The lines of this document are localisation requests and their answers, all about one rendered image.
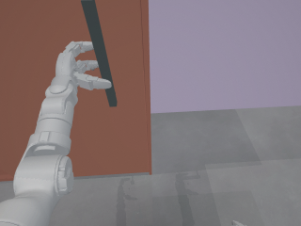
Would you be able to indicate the left robot hand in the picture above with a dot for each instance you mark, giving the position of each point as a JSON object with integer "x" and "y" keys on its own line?
{"x": 67, "y": 65}

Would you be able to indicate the left robot forearm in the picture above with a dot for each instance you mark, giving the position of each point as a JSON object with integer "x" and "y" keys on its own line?
{"x": 53, "y": 130}

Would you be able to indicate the handle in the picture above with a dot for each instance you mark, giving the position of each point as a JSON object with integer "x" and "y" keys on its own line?
{"x": 96, "y": 35}

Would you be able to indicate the robot left upper arm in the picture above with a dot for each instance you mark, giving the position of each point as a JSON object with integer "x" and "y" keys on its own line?
{"x": 40, "y": 182}

